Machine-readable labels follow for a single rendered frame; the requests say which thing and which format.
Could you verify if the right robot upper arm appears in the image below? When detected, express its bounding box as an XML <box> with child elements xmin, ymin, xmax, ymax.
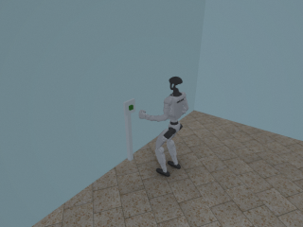
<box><xmin>180</xmin><ymin>92</ymin><xmax>189</xmax><ymax>112</ymax></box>

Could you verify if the left robot upper arm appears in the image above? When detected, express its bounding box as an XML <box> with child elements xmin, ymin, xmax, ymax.
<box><xmin>163</xmin><ymin>96</ymin><xmax>173</xmax><ymax>121</ymax></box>

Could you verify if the left robot thigh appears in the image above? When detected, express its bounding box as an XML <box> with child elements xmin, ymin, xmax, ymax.
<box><xmin>155</xmin><ymin>128</ymin><xmax>174</xmax><ymax>154</ymax></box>

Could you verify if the robot left foot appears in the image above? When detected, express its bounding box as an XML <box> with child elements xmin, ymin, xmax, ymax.
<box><xmin>156</xmin><ymin>168</ymin><xmax>170</xmax><ymax>177</ymax></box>

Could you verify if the robot left hand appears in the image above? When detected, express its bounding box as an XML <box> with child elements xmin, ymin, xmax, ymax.
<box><xmin>138</xmin><ymin>110</ymin><xmax>146</xmax><ymax>119</ymax></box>

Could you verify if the panel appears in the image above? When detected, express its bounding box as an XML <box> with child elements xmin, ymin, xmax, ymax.
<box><xmin>123</xmin><ymin>98</ymin><xmax>135</xmax><ymax>161</ymax></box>

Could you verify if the robot left forearm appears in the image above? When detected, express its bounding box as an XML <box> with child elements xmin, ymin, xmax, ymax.
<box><xmin>144</xmin><ymin>114</ymin><xmax>166</xmax><ymax>122</ymax></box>

